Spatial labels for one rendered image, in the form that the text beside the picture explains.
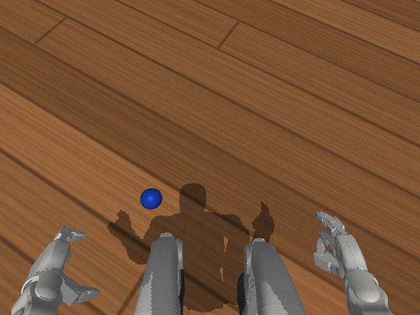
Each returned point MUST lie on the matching left robot arm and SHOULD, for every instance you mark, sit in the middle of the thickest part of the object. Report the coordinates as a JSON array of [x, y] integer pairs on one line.
[[40, 295]]

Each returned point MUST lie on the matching right robot arm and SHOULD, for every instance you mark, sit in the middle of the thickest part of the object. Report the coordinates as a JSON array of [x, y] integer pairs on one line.
[[363, 294]]

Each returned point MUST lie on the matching ball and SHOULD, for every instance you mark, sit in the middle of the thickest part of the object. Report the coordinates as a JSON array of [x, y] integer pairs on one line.
[[150, 198]]

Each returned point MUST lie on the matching left robot hand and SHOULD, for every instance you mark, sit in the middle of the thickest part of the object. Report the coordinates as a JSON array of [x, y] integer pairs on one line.
[[53, 258]]

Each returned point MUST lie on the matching right robot hand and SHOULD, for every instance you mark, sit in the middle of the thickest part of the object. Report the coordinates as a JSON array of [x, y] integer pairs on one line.
[[345, 254]]

